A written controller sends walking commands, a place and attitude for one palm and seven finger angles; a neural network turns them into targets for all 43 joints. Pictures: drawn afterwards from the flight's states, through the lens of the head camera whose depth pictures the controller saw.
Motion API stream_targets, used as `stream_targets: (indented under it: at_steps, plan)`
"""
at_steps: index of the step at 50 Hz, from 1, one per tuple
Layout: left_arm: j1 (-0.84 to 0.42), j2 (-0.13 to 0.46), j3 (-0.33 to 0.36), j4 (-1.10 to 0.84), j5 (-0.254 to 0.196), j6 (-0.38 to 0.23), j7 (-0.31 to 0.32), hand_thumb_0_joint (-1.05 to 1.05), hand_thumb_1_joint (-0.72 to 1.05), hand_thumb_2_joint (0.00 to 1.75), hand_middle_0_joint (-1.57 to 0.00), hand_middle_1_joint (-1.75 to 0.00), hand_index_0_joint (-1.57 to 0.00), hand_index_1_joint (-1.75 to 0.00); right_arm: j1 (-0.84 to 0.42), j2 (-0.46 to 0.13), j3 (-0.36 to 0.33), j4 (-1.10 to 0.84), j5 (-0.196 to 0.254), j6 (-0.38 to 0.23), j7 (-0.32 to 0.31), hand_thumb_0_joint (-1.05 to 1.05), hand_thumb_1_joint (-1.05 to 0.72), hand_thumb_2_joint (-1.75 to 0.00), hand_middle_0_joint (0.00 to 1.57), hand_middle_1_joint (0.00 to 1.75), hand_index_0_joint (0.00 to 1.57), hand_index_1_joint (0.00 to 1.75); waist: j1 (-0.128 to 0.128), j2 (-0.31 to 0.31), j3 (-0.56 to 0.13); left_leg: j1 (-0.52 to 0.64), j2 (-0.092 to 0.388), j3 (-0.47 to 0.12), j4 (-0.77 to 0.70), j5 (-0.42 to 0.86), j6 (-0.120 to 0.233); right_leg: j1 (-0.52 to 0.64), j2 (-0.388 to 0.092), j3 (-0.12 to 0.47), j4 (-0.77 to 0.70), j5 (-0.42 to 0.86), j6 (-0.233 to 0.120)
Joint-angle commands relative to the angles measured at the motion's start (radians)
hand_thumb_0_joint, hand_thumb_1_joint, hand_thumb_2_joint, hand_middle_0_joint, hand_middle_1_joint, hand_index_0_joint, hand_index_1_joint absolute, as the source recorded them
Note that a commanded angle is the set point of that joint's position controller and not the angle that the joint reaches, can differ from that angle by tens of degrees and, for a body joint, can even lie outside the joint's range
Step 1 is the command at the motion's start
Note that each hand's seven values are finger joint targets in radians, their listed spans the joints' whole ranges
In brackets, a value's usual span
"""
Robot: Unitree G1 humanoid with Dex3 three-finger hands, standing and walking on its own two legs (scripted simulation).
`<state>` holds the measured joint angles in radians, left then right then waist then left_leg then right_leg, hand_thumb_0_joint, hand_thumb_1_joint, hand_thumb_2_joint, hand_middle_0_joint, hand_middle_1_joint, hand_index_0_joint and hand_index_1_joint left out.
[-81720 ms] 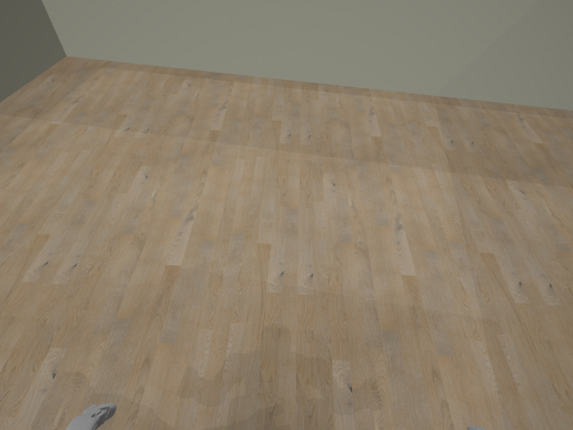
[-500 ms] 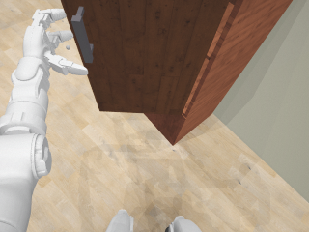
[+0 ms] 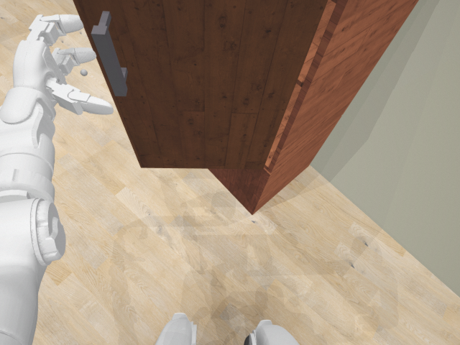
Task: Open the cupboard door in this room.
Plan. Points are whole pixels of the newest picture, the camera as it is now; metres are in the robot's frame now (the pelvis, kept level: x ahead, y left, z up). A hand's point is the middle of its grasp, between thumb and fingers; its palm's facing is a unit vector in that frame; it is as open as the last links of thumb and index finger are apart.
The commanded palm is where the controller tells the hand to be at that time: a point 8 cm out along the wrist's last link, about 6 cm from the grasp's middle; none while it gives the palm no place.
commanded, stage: move the hooked fingers beside the handle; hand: left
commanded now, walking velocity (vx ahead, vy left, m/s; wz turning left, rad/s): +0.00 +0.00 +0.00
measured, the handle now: (113, 56) +0.56 +0.18 +0.12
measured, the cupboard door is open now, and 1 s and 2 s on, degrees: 50 48 48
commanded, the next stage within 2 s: slide the fingers in behind the handle in 1.90 s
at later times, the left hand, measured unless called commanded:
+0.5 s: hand (78, 64) +0.53 +0.22 +0.13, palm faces -0.04 -1.00 +0.00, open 14.2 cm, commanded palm +0.54 +0.24 +0.12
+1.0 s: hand (78, 53) +0.57 +0.23 +0.13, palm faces -0.08 -1.00 +0.01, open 14.0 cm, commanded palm +0.56 +0.27 +0.12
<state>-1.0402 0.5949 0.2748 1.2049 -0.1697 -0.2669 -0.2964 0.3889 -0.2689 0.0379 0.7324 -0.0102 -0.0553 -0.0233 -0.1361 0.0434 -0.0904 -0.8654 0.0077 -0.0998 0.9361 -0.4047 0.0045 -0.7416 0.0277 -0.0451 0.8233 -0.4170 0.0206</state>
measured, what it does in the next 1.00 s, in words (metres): stands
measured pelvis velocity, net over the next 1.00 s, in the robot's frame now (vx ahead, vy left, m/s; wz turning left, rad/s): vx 0.00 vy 0.01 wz -0.08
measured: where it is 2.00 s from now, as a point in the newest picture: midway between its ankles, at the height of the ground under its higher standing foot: outside the picture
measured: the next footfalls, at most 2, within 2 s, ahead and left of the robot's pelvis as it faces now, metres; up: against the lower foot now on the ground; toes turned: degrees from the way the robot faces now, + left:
none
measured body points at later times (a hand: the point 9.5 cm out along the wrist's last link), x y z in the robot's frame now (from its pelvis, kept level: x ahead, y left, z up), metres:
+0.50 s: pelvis +0.00 +0.00 +0.00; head +0.13 +0.03 +0.42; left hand +0.53 +0.28 +0.13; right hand -0.03 -0.27 -0.11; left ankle +0.02 +0.11 -0.69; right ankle -0.02 -0.14 -0.69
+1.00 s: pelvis +0.00 +0.01 -0.01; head +0.15 +0.03 +0.42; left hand +0.56 +0.28 +0.13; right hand -0.07 -0.25 -0.10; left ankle +0.02 +0.11 -0.69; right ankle -0.02 -0.14 -0.69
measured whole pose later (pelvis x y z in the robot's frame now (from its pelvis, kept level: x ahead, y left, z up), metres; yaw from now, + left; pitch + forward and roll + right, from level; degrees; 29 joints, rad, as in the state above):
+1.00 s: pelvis +0.00 +0.01 -0.01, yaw -5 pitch +24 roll -6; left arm -1.15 0.87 0.50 1.33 -0.04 -0.21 -0.47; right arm 0.46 -0.28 0.09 0.65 -0.01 0.04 -0.04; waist -0.25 0.05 -0.09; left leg -0.97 0.05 -0.06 0.98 -0.43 0.02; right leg -0.86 0.07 0.00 0.83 -0.40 0.03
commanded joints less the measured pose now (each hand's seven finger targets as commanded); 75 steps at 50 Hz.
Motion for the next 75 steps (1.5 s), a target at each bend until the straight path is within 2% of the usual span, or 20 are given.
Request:
stream_targets:
  at_steps: [1,4,7,10,19,26,29,32,36,38,41,42,47,49,54,57,64,67,71,75]
  plan:
    - [-0.574,0.052,-0.039,-0.244,0.019,-0.069,-0.091,0.0,-0.5,0.3,-0.3,-1.2,-0.3,-1.2,0.18,-0.185,-0.061,-0.033,-0.001,-0.013,-0.018,0.0,-0.9,-0.9,0.2,0.3,0.2,0.3,-0.114,0.183,-0.461,0.578,0.016,-0.009,-0.078,0.441,0.0,-0.079,0.047,-0.022,-0.074,0.304,-0.044]
    - [-0.577,0.047,-0.042,-0.277,0.016,-0.072,-0.1,0.0,-0.5,0.3,-0.3,-1.2,-0.3,-1.2,0.189,-0.179,-0.062,-0.041,-0.003,-0.011,-0.018,0.0,-0.9,-0.9,0.2,0.3,0.2,0.3,-0.109,0.215,-0.493,0.605,0.015,-0.008,-0.069,0.498,-0.001,-0.075,0.049,-0.02,-0.068,0.325,-0.044]
    - [-0.588,0.101,-0.012,-0.234,0.021,-0.057,-0.103,0.0,-0.5,0.3,-0.3,-1.2,-0.3,-1.2,0.193,-0.193,-0.059,-0.036,-0.002,-0.002,-0.02,0.0,-0.9,-0.9,0.2,0.3,0.2,0.3,-0.122,0.157,-0.459,0.547,0.018,-0.007,-0.075,0.417,0.005,-0.075,0.048,-0.02,-0.076,0.3,-0.038]
    - [-0.594,0.116,-0.004,-0.254,0.028,-0.061,-0.107,0.0,-0.5,0.3,-0.3,-1.2,-0.3,-1.2,0.194,-0.188,-0.06,-0.039,-0.003,-0.003,-0.021,0.0,-0.9,-0.9,0.2,0.3,0.2,0.3,-0.113,0.227,-0.493,0.581,0.018,-0.004,-0.07,0.454,-0.001,-0.08,0.048,-0.017,-0.071,0.311,-0.041]
    - [-0.601,0.171,0.024,-0.192,0.032,-0.042,-0.118,0.0,-0.5,0.3,-0.3,-1.2,-0.3,-1.2,0.21,-0.195,-0.05,-0.044,-0.002,0.006,-0.026,0.0,-0.9,-0.9,0.2,0.3,0.2,0.3,-0.129,0.185,-0.436,0.511,0.019,0.0,-0.07,0.389,0.011,-0.091,0.051,-0.015,-0.078,0.277,-0.038]
    - [-0.621,0.278,0.066,-0.115,0.061,-0.019,-0.129,0.0,-0.5,0.3,-0.3,-1.2,-0.3,-1.2,0.223,-0.207,-0.036,-0.049,0.001,0.01,-0.035,0.0,-0.9,-0.9,0.2,0.3,0.2,0.3,-0.136,0.205,-0.423,0.454,0.026,0.005,-0.059,0.343,0.016,-0.117,0.045,-0.009,-0.071,0.244,-0.033]
    - [-0.613,0.343,0.103,-0.078,0.064,-0.009,-0.139,0.0,-0.5,0.3,-0.3,-1.2,-0.3,-1.2,0.237,-0.209,-0.027,-0.058,0.001,0.014,-0.04,0.0,-0.9,-0.9,0.2,0.3,0.2,0.3,-0.136,0.159,-0.43,0.404,0.026,0.009,-0.053,0.344,0.025,-0.076,0.047,-0.007,-0.066,0.257,-0.03]
    - [-0.605,0.399,0.128,-0.099,0.081,-0.003,-0.155,0.0,-0.5,0.3,-0.3,-1.2,-0.3,-1.2,0.247,-0.212,-0.03,-0.07,0.0,0.026,-0.04,0.0,-0.9,-0.9,0.2,0.3,0.2,0.3,-0.123,0.21,-0.487,0.423,0.027,0.017,-0.039,0.39,0.02,-0.066,0.048,-0.002,-0.057,0.296,-0.03]
    - [-0.575,0.443,0.156,-0.076,0.085,0.005,-0.169,0.0,-0.5,0.3,-0.3,-1.2,-0.3,-1.2,0.255,-0.212,-0.027,-0.083,0.001,0.042,-0.041,0.0,-0.9,-0.9,0.2,0.3,0.2,0.3,-0.12,0.201,-0.482,0.41,0.028,0.021,-0.038,0.409,0.021,-0.051,0.055,-0.004,-0.057,0.316,-0.028]
    - [-0.575,0.511,0.198,-0.087,0.094,0.007,-0.17,0.0,-0.5,0.3,-0.3,-1.2,-0.3,-1.2,0.26,-0.216,-0.026,-0.09,-0.001,0.052,-0.041,0.0,-0.9,-0.9,0.2,0.3,0.2,0.3,-0.111,0.201,-0.491,0.389,0.031,0.027,-0.034,0.404,0.022,-0.03,0.055,-0.001,-0.055,0.321,-0.026]
    - [-0.57,0.522,0.211,-0.143,0.098,-0.01,-0.17,0.0,-0.5,0.3,-0.3,-1.2,-0.3,-1.2,0.267,-0.213,-0.029,-0.097,-0.003,0.063,-0.037,0.0,-0.9,-0.9,0.2,0.3,0.2,0.3,-0.099,0.273,-0.539,0.462,0.034,0.021,-0.032,0.488,0.012,-0.038,0.06,-0.005,-0.048,0.359,-0.031]
    - [-0.56,0.529,0.22,-0.146,0.098,-0.011,-0.171,0.0,-0.5,0.3,-0.3,-1.2,-0.3,-1.2,0.27,-0.216,-0.032,-0.099,-0.004,0.067,-0.035,0.0,-0.9,-0.9,0.2,0.3,0.2,0.3,-0.102,0.252,-0.541,0.471,0.037,0.019,-0.03,0.495,0.012,-0.044,0.062,-0.007,-0.05,0.361,-0.029]
    - [-0.533,0.574,0.248,-0.087,0.099,0.006,-0.176,0.0,-0.5,0.3,-0.3,-1.2,-0.3,-1.2,0.269,-0.221,-0.025,-0.109,-0.001,0.084,-0.035,0.0,-0.9,-0.9,0.2,0.3,0.2,0.3,-0.108,0.204,-0.462,0.389,0.036,0.029,-0.039,0.432,0.021,-0.031,0.064,-0.006,-0.061,0.337,-0.024]
    - [-0.532,0.613,0.271,-0.096,0.107,0.001,-0.176,0.0,-0.5,0.3,-0.3,-1.2,-0.3,-1.2,0.274,-0.223,-0.024,-0.115,0.0,0.088,-0.037,0.0,-0.9,-0.9,0.2,0.3,0.2,0.3,-0.098,0.235,-0.473,0.405,0.035,0.028,-0.04,0.45,0.021,-0.032,0.065,-0.005,-0.056,0.341,-0.029]
    - [-0.505,0.594,0.257,-0.117,0.109,-0.007,-0.191,0.0,-0.5,0.3,-0.3,-1.2,-0.3,-1.2,0.281,-0.221,-0.028,-0.124,-0.004,0.104,-0.033,0.0,-0.9,-0.9,0.2,0.3,0.2,0.3,-0.099,0.26,-0.501,0.461,0.041,0.021,-0.033,0.535,0.01,-0.051,0.068,-0.012,-0.048,0.372,-0.03]
    - [-0.472,0.588,0.27,-0.127,0.09,0.0,-0.21,0.0,-0.5,0.3,-0.3,-1.2,-0.3,-1.2,0.285,-0.227,-0.037,-0.127,-0.002,0.111,-0.029,0.0,-0.9,-0.9,0.2,0.3,0.2,0.3,-0.095,0.224,-0.529,0.48,0.043,0.021,-0.03,0.561,0.009,-0.035,0.071,-0.015,-0.053,0.398,-0.024]
    - [-0.487,0.522,0.22,-0.113,0.085,0.019,-0.216,0.0,-0.5,0.3,-0.3,-1.2,-0.3,-1.2,0.274,-0.22,-0.034,-0.13,-0.001,0.116,-0.025,0.0,-0.9,-0.9,0.2,0.3,0.2,0.3,-0.111,0.235,-0.44,0.454,0.04,0.021,-0.038,0.514,0.012,-0.087,0.071,-0.018,-0.06,0.354,-0.028]
    - [-0.506,0.564,0.246,-0.117,0.088,0.005,-0.199,0.0,-0.5,0.3,-0.3,-1.2,-0.3,-1.2,0.269,-0.225,-0.031,-0.131,-0.002,0.115,-0.028,0.0,-0.9,-0.9,0.2,0.3,0.2,0.3,-0.112,0.214,-0.455,0.431,0.042,0.021,-0.033,0.479,0.015,-0.066,0.068,-0.012,-0.056,0.345,-0.026]
    - [-0.56,0.508,0.203,-0.18,0.09,-0.024,-0.19,0.0,-0.5,0.3,-0.3,-1.2,-0.3,-1.2,0.264,-0.218,-0.033,-0.119,-0.005,0.106,-0.026,0.0,-0.9,-0.9,0.2,0.3,0.2,0.3,-0.115,0.317,-0.513,0.539,0.046,0.005,-0.024,0.547,-0.005,-0.116,0.066,-0.017,-0.05,0.34,-0.031]
    - [-0.55,0.532,0.215,-0.097,0.09,0.003,-0.187,0.0,-0.5,0.3,-0.3,-1.2,-0.3,-1.2,0.26,-0.222,-0.025,-0.122,0.0,0.106,-0.032,0.0,-0.9,-0.9,0.2,0.3,0.2,0.3,-0.124,0.235,-0.471,0.457,0.043,0.01,-0.027,0.486,0.009,-0.088,0.064,-0.015,-0.051,0.335,-0.026]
